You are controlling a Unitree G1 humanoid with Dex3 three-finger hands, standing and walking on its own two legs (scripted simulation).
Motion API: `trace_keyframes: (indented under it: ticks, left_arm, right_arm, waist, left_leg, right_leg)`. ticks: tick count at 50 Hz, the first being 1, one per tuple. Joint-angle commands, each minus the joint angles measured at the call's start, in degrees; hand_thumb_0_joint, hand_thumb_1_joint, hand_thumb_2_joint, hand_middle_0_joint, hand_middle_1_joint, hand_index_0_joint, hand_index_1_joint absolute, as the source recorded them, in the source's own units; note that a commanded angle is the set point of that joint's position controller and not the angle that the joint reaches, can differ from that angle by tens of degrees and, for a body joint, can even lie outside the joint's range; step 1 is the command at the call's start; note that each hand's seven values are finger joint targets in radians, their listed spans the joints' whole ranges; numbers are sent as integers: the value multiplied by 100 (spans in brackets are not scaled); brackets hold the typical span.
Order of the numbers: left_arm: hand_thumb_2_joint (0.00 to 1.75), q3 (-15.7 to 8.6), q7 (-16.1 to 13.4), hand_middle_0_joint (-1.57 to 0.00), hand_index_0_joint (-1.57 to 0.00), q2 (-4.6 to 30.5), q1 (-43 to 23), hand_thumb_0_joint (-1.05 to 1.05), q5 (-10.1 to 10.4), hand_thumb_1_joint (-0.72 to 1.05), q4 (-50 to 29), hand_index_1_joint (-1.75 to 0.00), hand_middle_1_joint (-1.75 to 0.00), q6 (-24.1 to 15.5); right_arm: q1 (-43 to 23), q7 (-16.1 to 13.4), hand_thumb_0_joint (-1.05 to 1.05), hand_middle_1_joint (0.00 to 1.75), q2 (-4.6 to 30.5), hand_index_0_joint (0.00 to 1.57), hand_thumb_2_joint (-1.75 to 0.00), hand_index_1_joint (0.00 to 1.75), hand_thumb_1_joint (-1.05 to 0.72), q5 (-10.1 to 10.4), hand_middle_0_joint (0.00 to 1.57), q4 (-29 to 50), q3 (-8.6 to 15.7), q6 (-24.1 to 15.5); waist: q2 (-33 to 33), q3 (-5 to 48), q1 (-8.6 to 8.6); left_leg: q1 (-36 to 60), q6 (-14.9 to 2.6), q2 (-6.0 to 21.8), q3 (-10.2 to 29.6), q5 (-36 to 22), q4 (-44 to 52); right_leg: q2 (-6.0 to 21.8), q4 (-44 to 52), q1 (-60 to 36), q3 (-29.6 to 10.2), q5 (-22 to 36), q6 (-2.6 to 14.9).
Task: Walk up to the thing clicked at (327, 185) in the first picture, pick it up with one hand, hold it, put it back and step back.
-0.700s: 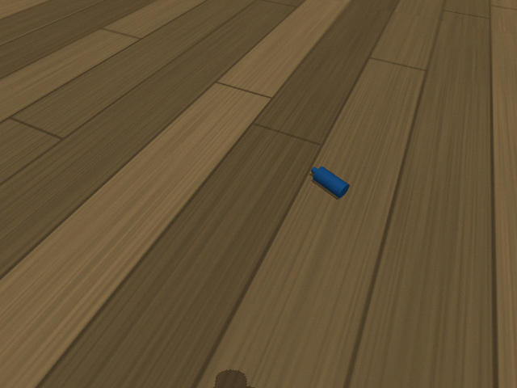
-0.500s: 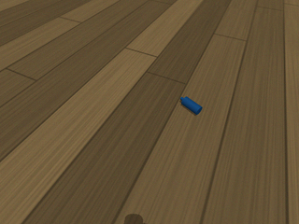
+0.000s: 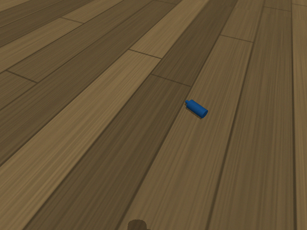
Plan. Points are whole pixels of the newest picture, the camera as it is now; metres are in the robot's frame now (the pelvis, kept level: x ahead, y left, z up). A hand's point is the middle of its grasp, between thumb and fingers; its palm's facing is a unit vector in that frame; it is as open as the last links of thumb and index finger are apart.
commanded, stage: stand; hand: left
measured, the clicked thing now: (195, 107) +1.20 -0.37 -0.74
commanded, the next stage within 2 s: walk up in 0.42 s
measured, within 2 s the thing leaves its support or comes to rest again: neither
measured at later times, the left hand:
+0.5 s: hand out of the picture +0.08 +0.25 -0.16, palm faces -0.08 -0.94 -0.34, open 7.4 cm
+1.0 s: hand (106, 190) +0.26 +0.15 -0.14, palm faces -0.35 -0.86 -0.37, open 7.4 cm
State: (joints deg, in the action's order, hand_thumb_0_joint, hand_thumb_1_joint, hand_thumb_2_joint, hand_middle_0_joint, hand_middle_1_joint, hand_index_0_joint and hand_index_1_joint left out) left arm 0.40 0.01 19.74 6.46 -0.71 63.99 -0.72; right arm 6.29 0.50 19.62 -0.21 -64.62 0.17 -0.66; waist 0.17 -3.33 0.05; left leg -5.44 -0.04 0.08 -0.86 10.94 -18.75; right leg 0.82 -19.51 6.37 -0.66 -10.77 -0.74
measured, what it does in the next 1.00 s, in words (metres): walks ahead, turning right: right foot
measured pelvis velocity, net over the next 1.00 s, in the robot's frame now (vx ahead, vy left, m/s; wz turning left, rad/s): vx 0.14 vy -0.08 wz -0.41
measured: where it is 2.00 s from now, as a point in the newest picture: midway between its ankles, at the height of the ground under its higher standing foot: (175, 180)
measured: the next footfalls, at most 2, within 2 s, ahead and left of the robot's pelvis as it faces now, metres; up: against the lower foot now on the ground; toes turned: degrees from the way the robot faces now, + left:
right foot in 0.72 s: +0.13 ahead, -0.22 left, +0.00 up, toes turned -20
left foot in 1.14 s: +0.43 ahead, -0.01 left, +0.00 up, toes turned -24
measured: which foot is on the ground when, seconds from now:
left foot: down 0.00-0.74, up 0.76-1.00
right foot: down 0.00-0.46, up 0.48-0.70, down 0.72-1.00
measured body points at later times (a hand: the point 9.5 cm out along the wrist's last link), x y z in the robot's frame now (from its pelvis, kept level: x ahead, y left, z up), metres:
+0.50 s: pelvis +0.00 +0.00 -0.01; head +0.01 -0.01 +0.44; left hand +0.08 +0.30 -0.13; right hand +0.08 -0.31 -0.13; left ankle -0.01 +0.12 -0.75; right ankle +0.00 -0.13 -0.73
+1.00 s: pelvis +0.14 -0.08 -0.01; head +0.14 -0.11 +0.43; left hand +0.28 +0.20 -0.12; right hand +0.12 -0.42 -0.13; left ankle +0.29 +0.02 -0.70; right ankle +0.09 -0.20 -0.75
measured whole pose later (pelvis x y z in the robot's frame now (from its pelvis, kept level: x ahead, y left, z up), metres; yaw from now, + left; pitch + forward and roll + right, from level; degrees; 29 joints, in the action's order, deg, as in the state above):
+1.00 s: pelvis +0.14 -0.08 -0.01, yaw -23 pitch -3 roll -1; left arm -3.2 3.0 20.4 21.3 -0.6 50.0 -3.2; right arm 12.2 5.2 25.4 -1.7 -48.2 4.2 -1.3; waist -4.6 -4.5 -1.7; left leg -29.6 0.5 6.1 0.5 16.5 -50.7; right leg -1.6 -29.2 9.9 -2.5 -16.4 1.1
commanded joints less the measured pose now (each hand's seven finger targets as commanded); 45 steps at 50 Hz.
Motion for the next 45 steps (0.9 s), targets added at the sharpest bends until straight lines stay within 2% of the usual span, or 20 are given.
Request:
trace_keyframes:
  ticks: [1,20,21,22,23,24,25,26,28,30,33,34,35,36,37,38,39,42,43,45]
  left_arm:
    - [90,-226,-62,-20,-20,1224,-250,0,36,90,-334,-30,-30,-103]
    - [90,-224,-51,-20,-20,1226,-238,0,31,90,-339,-30,-30,-90]
    - [90,-742,200,-20,-20,1755,27,0,-143,90,-943,-30,-30,16]
    - [90,-697,304,-20,-20,1557,-402,0,-160,90,-1107,-30,-30,82]
    - [90,-694,368,-20,-20,1311,-996,0,-186,90,-1381,-30,-30,93]
    - [90,-756,393,-20,-20,1419,-982,0,-246,90,-1458,-30,-30,95]
    - [90,-775,430,-20,-20,1457,-669,0,-226,90,-1420,-30,-30,100]
    - [90,-718,491,-20,-20,1477,-347,0,-110,90,-1457,-30,-30,66]
    - [90,-739,616,-20,-20,1362,90,0,-68,90,-1417,-30,-30,77]
    - [90,-755,693,-20,-20,1321,92,0,-88,90,-1471,-30,-30,67]
    - [90,-822,665,-20,-20,1363,515,0,-141,90,-1438,-30,-30,20]
    - [90,-865,623,-20,-20,1445,804,0,-161,90,-1405,-30,-30,-9]
    - [90,-959,544,-20,-20,1633,1443,0,-153,90,-1235,-30,-30,-56]
    - [90,-1126,419,-20,-20,2049,2347,0,-132,90,-1084,-30,-30,-119]
    - [90,-1216,323,-20,-20,2609,2473,0,-117,90,-1246,-30,-30,-179]
    - [90,-1162,316,-20,-20,2685,1979,0,-14,90,-1462,-30,-30,-168]
    - [90,-1130,266,-20,-20,2483,1503,0,90,90,-1578,-30,-30,-164]
    - [90,-966,157,-20,-20,2107,978,0,64,90,-1737,-30,-30,-249]
    - [90,-919,160,-20,-20,2003,1001,0,77,90,-1746,-30,-30,-291]
    - [90,-893,169,-20,-20,1932,1009,0,56,90,-1889,-30,-30,-379]
  right_arm:
    - [-218,-110,0,30,1223,20,-90,30,-90,-31,20,363,214,-124]
    - [-177,-107,0,30,1224,20,-90,30,-90,-28,20,349,200,-134]
    - [90,5,0,30,1976,20,-90,30,-90,-170,20,950,724,-278]
    - [558,32,0,30,1988,20,-90,30,-90,-169,20,837,814,-295]
    - [910,13,0,30,2163,20,-90,30,-90,-139,20,861,911,-294]
    - [561,1,0,30,2164,20,-90,30,-90,-126,20,1137,916,-317]
    - [407,8,0,30,1977,20,-90,30,-90,-129,20,1300,868,-333]
    - [268,21,0,30,2000,20,-90,30,-90,-147,20,1412,926,-400]
    - [9,67,0,30,1969,20,-90,30,-90,-206,20,1592,931,-427]
    - [-101,114,0,30,1930,20,-90,30,-90,-267,20,1756,904,-394]
    - [-209,158,0,30,1925,20,-90,30,-90,-242,20,1888,905,-305]
    - [-232,163,0,30,1886,20,-90,30,-90,-222,20,1920,877,-267]
    - [-244,164,0,30,1747,20,-90,30,-90,-222,20,1951,814,-222]
    - [-269,195,0,30,1385,20,-90,30,-90,-206,20,2088,653,-210]
    - [-387,258,0,30,1086,20,-90,30,-90,-91,20,2415,511,-244]
    - [-529,233,0,30,1580,20,-90,30,-90,-135,20,2436,644,-231]
    - [-315,258,0,30,1779,20,-90,30,-90,-47,20,2236,680,-254]
    - [411,279,0,30,1707,20,-90,30,-90,-4,20,1926,663,-238]
    - [588,309,0,30,1690,20,-90,30,-90,-47,20,1851,687,-212]
    - [702,349,0,30,1672,20,-90,30,-90,-115,20,1914,727,-161]
  waist:
    - [-17,455,2]
    - [-51,423,-8]
    - [-162,562,215]
    - [-525,246,491]
    - [-1408,62,834]
    - [-870,-167,688]
    - [-219,-71,393]
    - [-268,67,260]
    - [-683,28,42]
    - [-833,-126,80]
    - [-697,-31,-109]
    - [-445,13,-270]
    - [245,236,-601]
    - [1605,394,-1071]
    - [2569,135,-1014]
    - [1253,-57,-737]
    - [504,-99,-471]
    - [698,-155,-55]
    - [700,-173,-12]
    - [667,-242,33]
  left_leg:
    - [32,-132,726,547,-885,305]
    - [-2,-122,728,570,-768,365]
    - [1260,-392,633,287,1714,-373]
    - [2165,-690,1153,761,2779,118]
    - [1786,-1129,2306,1802,3178,1042]
    - [897,-1447,2985,2125,2635,1190]
    - [469,-1374,2860,1838,2336,1224]
    - [511,-1248,2710,1432,2114,1095]
    - [456,-1155,2252,530,1738,909]
    - [-141,-936,1748,-288,1657,629]
    - [-826,-813,1647,-728,1947,-187]
    - [-1194,-762,1531,-904,2087,-678]
    - [-1711,-645,1234,-1066,1974,-1849]
    - [-2525,-410,616,-1333,1629,-3979]
    - [-3925,-85,-244,-778,2678,-5253]
    - [-3691,-12,264,302,2479,-5308]
    - [-3562,-60,570,489,1843,-5195]
    - [-2859,-95,766,406,1006,-4359]
    - [-2598,-82,749,375,785,-4191]
    - [-2510,16,731,278,604,-3699]
  right_leg:
    - [650,262,-66,-498,957,226]
    - [658,323,-53,-505,800,226]
    - [183,-371,1553,-946,-1247,453]
    - [101,-787,3303,-569,-1742,305]
    - [-1,-2486,3845,-96,-1660,209]
    - [500,-3261,3732,-236,-1637,104]
    - [636,-3490,3324,-313,-1403,145]
    - [830,-3324,2990,-473,-1363,172]
    - [851,-2821,2566,-176,-1179,117]
    - [644,-2307,1922,249,-926,36]
    - [332,-2090,932,862,-584,116]
    - [229,-1942,470,937,-484,168]
    - [13,-1746,-315,797,-750,246]
    - [279,-762,-1040,-351,-1957,573]
    - [1617,860,-1058,-3609,-2889,1259]
    - [2253,1274,-199,-4860,-3812,1751]
    - [2035,1185,-195,-4285,-3914,1649]
    - [1310,768,392,-2593,-2491,1141]
    - [1100,767,646,-2263,-2124,1043]
    - [978,730,878,-1896,-1965,1103]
